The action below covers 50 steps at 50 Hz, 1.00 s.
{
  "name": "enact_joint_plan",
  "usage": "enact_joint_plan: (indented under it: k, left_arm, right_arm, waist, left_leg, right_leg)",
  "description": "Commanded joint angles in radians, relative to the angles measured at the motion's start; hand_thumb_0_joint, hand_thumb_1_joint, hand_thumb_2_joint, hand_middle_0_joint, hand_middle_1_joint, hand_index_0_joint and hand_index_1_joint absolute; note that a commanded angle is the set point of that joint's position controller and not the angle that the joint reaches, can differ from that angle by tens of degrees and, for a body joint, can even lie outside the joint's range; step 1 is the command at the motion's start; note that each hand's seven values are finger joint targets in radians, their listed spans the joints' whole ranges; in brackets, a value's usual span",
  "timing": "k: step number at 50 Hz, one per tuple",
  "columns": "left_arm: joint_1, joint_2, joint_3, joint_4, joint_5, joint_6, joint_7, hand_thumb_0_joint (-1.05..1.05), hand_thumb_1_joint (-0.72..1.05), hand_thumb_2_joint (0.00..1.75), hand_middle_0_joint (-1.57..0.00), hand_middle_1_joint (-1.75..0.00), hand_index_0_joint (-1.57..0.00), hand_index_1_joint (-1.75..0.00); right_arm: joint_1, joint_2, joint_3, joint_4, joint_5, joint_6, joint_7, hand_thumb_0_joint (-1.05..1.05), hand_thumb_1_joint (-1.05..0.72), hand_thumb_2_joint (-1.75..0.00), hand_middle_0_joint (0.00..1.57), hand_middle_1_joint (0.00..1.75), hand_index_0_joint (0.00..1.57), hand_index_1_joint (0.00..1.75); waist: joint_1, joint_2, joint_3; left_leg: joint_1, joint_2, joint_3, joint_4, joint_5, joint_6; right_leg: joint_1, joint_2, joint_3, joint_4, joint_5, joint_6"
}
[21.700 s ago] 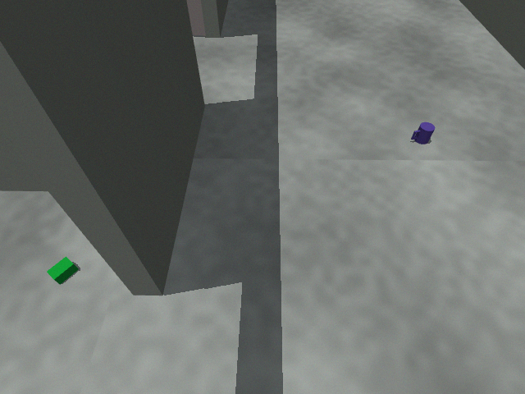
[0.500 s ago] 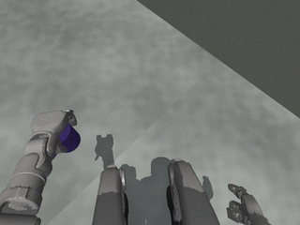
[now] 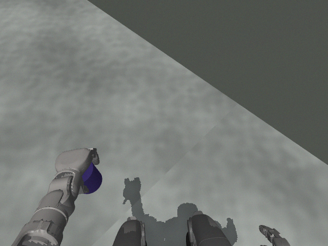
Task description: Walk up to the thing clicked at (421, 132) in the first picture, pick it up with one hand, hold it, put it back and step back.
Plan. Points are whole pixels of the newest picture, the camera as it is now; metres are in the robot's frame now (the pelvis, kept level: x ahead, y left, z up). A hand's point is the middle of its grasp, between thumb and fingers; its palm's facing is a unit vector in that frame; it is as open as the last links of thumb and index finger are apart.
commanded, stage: lift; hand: left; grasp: from above
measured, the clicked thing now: (80, 181) +0.31 +0.24 -0.14
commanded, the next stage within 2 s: hold in 0.26 s
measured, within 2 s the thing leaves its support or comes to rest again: neither
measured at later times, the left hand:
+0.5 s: hand (76, 160) +0.34 +0.22 -0.03, palm faces -0.48 -0.08 -0.88, open 9.9 cm
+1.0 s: hand (72, 158) +0.33 +0.22 +0.00, palm faces -0.48 -0.06 -0.87, open 9.9 cm
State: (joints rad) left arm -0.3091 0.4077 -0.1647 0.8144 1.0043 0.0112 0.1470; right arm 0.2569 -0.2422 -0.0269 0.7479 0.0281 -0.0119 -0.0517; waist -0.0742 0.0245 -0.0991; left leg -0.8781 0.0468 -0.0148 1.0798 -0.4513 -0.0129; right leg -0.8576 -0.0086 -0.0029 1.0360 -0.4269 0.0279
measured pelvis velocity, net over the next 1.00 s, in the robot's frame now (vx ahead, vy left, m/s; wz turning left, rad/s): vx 0.04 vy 0.00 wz -0.01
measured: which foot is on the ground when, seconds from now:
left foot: down 0.00-1.00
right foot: down 0.00-1.00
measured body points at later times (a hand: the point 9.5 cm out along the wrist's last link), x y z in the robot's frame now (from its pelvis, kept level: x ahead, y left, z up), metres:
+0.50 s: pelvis +0.04 +0.00 +0.05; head +0.08 +0.00 +0.50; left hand +0.36 +0.22 +0.02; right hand +0.12 -0.27 -0.07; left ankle +0.04 +0.12 -0.66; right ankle +0.04 -0.14 -0.66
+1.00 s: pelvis +0.04 +0.00 +0.06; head +0.06 -0.01 +0.51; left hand +0.35 +0.22 +0.05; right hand +0.14 -0.27 -0.05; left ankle +0.04 +0.12 -0.66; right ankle +0.04 -0.14 -0.66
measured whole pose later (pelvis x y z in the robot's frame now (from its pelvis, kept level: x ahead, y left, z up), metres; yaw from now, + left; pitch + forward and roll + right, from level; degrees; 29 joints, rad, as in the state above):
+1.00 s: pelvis +0.04 +0.00 +0.06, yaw -1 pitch +4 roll +0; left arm -0.26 0.38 -0.21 0.76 1.01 0.02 0.05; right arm 0.24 -0.25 -0.05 0.71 0.04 0.04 -0.03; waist -0.03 0.03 -0.04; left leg -0.39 0.03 0.03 0.62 -0.31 -0.01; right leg -0.38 -0.02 0.02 0.60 -0.29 0.03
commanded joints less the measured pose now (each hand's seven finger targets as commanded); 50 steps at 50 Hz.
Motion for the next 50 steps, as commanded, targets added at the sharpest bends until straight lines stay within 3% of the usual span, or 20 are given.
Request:
enact_joint_plan:
  k: [1, 4, 12, 14, 17, 18, 21, 27, 32, 37, 43, 44, 48, 50]
  left_arm:
    - [-0.378, 0.243, 0.099, -0.219, -0.006, 0.01, 0.07, 0.0, 0.55, 1.01, -0.91, -0.92, -0.91, -0.91]
    - [-0.324, 0.226, 0.091, -0.172, -0.001, 0.021, 0.066, 0.0, 0.54, 0.99, -0.91, -0.89, -0.92, -0.89]
    - [-0.341, 0.194, 0.076, -0.163, -0.024, 0.026, 0.035, 0.0, 0.55, 1.06, -0.92, -0.94, -0.93, -0.94]
    - [-0.339, 0.215, 0.083, -0.181, -0.019, 0.015, 0.028, 0.0, 0.56, 1.03, -0.92, -0.94, -0.93, -0.93]
    - [-0.327, 0.189, 0.069, -0.182, -0.002, 0.01, 0.025, 0.0, 0.56, 1.03, -0.92, -0.95, -0.93, -0.94]
    - [-0.342, 0.206, 0.078, -0.206, -0.001, 0.008, 0.029, 0.0, 0.59, 1.05, -0.94, -0.95, -0.95, -0.94]
    - [-0.349, 0.207, 0.08, -0.216, 0.008, 0.007, 0.033, 0.0, 0.55, 0.99, -0.91, -0.9, -0.92, -0.89]
    - [-0.353, 0.209, 0.077, -0.219, 0.013, 0.005, 0.022, 0.0, 0.58, 1.01, -0.94, -0.9, -0.95, -0.89]
    - [-0.339, 0.195, 0.066, -0.224, 0.003, 0.012, 0.002, 0.0, 0.54, 0.99, -0.9, -0.9, -0.91, -0.88]
    - [-0.325, 0.18, 0.053, -0.223, -0.001, 0.011, -0.025, 0.0, 0.52, 1.0, -0.89, -0.9, -0.9, -0.89]
    - [-0.334, 0.195, 0.059, -0.262, 0.008, 0.004, -0.046, 0.0, 0.52, 1.01, -0.89, -0.9, -0.9, -0.89]
    - [-0.365, 0.219, 0.074, -0.302, 0.009, 0.001, -0.045, 0.0, 0.52, 1.0, -0.88, -0.9, -0.9, -0.88]
    - [-0.33, 0.215, 0.078, -0.274, 0.012, 0.006, -0.044, 0.0, 0.53, 1.01, -0.9, -0.9, -0.91, -0.89]
    - [-0.367, 0.212, 0.072, -0.316, 0.01, 0.006, -0.044, 0.0, 0.54, 1.02, -0.9, -0.91, -0.92, -0.9]
  right_arm:
    - [0.018, -0.153, -0.051, -0.087, 0.0, -0.036, -0.006, 0.0, -0.9, -0.9, 0.2, 0.3, 0.2, 0.3]
    - [0.02, -0.15, -0.052, -0.083, 0.002, -0.032, -0.003, 0.0, -0.9, -0.9, 0.2, 0.3, 0.2, 0.3]
    - [0.028, -0.15, -0.062, -0.085, 0.003, -0.022, 0.002, 0.0, -0.9, -0.9, 0.2, 0.3, 0.2, 0.3]
    - [0.018, -0.154, -0.064, -0.091, 0.004, -0.019, 0.002, 0.0, -0.9, -0.9, 0.2, 0.3, 0.2, 0.3]
    - [0.017, -0.151, -0.064, -0.09, 0.004, -0.015, 0.004, 0.0, -0.9, -0.9, 0.2, 0.3, 0.2, 0.3]
    - [0.011, -0.154, -0.066, -0.097, 0.004, -0.013, 0.004, 0.0, -0.9, -0.9, 0.2, 0.3, 0.2, 0.3]
    - [0.01, -0.154, -0.069, -0.094, 0.004, -0.009, 0.005, 0.0, -0.9, -0.9, 0.2, 0.3, 0.2, 0.3]
    - [-0.01, -0.155, -0.071, -0.104, 0.007, -0.006, 0.006, 0.0, -0.89, -0.9, 0.2, 0.3, 0.2, 0.3]
    - [-0.009, -0.163, -0.08, -0.108, 0.009, -0.001, 0.012, 0.0, -0.89, -0.9, 0.2, 0.3, 0.2, 0.3]
    - [-0.021, -0.157, -0.077, -0.121, 0.011, 0.007, 0.014, 0.0, -0.9, -0.9, 0.2, 0.3, 0.2, 0.3]
    - [-0.04, -0.161, -0.074, -0.142, 0.013, 0.015, 0.014, 0.0, -0.9, -0.9, 0.2, 0.3, 0.2, 0.3]
    - [-0.045, -0.162, -0.074, -0.144, 0.012, 0.015, 0.012, 0.0, -0.9, -0.9, 0.2, 0.3, 0.2, 0.3]
    - [-0.056, -0.161, -0.072, -0.151, 0.015, 0.019, 0.012, 0.0, -0.9, -0.9, 0.2, 0.3, 0.2, 0.3]
    - [-0.062, -0.159, -0.072, -0.156, 0.014, 0.018, 0.013, 0.0, -0.9, -0.9, 0.2, 0.3, 0.2, 0.3]
  waist:
    - [0.005, 0.087, -0.333]
    - [0.012, 0.063, -0.32]
    - [0.011, 0.031, -0.306]
    - [0.02, 0.05, -0.301]
    - [0.014, 0.046, -0.291]
    - [0.026, 0.044, -0.304]
    - [0.019, 0.065, -0.288]
    - [0.027, 0.058, -0.261]
    - [0.029, 0.05, -0.279]
    - [0.035, 0.021, -0.253]
    - [0.042, 0.04, -0.239]
    - [0.047, 0.056, -0.252]
    - [0.046, 0.034, -0.225]
    - [0.048, 0.042, -0.235]
  left_leg:
    - [0.336, -0.047, -0.001, -0.248, 0.143, 0.008]
    - [0.374, -0.048, 0.003, -0.276, 0.2, 0.007]
    - [0.458, -0.055, 0.021, -0.338, 0.32, 0.012]
    - [0.493, -0.055, 0.021, -0.36, 0.337, 0.008]
    - [0.527, -0.053, 0.023, -0.382, 0.375, 0.005]
    - [0.544, -0.055, 0.024, -0.386, 0.391, 0.006]
    - [0.573, -0.052, 0.022, -0.411, 0.419, -0.001]
    - [0.592, -0.058, 0.029, -0.45, 0.4, 0.003]
    - [0.651, -0.05, 0.029, -0.465, 0.481, -0.002]
    - [0.636, -0.058, 0.039, -0.479, 0.485, 0.008]
    - [0.659, -0.055, 0.035, -0.508, 0.463, 0.005]
    - [0.663, -0.057, 0.039, -0.51, 0.459, 0.005]
    - [0.661, -0.06, 0.045, -0.527, 0.432, 0.011]
    - [0.671, -0.056, 0.041, -0.534, 0.429, 0.009]
  right_leg:
    - [0.195, 0.036, -0.007, -0.227, 0.127, -0.037]
    - [0.244, 0.034, -0.004, -0.257, 0.177, -0.036]
    - [0.371, 0.029, 0.005, -0.347, 0.299, -0.026]
    - [0.383, 0.03, 0.002, -0.364, 0.304, -0.028]
    - [0.392, 0.031, -0.002, -0.374, 0.334, -0.031]
    - [0.416, 0.03, -0.002, -0.385, 0.348, -0.029]
    - [0.422, 0.034, -0.008, -0.396, 0.358, -0.032]
    - [0.455, 0.031, 0.001, -0.438, 0.349, -0.032]
    - [0.491, 0.035, -0.008, -0.448, 0.404, -0.031]
    - [0.527, 0.033, -0.001, -0.47, 0.435, -0.027]
    - [0.532, 0.035, -0.002, -0.494, 0.4, -0.031]
    - [0.543, 0.035, 0.0, -0.495, 0.398, -0.031]
    - [0.553, 0.032, 0.004, -0.516, 0.385, -0.029]
    - [0.558, 0.034, 0.003, -0.517, 0.377, -0.03]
